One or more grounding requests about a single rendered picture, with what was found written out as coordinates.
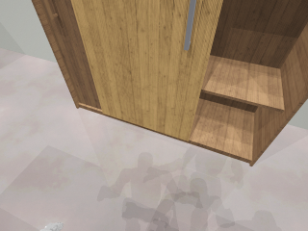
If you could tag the wardrobe door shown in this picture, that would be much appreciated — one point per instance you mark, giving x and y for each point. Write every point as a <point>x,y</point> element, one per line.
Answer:
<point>141,72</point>
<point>67,35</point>

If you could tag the handle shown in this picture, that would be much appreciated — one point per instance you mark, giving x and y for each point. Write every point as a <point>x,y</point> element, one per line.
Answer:
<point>189,25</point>
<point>47,9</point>

